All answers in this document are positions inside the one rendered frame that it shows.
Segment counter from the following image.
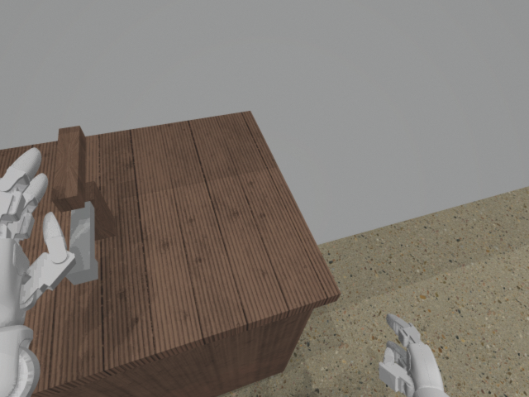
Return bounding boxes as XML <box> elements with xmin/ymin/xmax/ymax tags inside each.
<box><xmin>0</xmin><ymin>111</ymin><xmax>341</xmax><ymax>397</ymax></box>

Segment tap lever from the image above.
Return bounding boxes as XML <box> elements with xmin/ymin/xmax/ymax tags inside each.
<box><xmin>65</xmin><ymin>201</ymin><xmax>98</xmax><ymax>285</ymax></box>

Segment robot left forearm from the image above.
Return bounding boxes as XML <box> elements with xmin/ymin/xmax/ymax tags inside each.
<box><xmin>0</xmin><ymin>325</ymin><xmax>41</xmax><ymax>397</ymax></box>

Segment robot right hand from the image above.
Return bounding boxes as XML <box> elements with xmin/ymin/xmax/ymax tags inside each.
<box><xmin>379</xmin><ymin>313</ymin><xmax>444</xmax><ymax>397</ymax></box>

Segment robot left hand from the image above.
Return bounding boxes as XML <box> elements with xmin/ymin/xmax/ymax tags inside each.
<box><xmin>0</xmin><ymin>147</ymin><xmax>76</xmax><ymax>328</ymax></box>

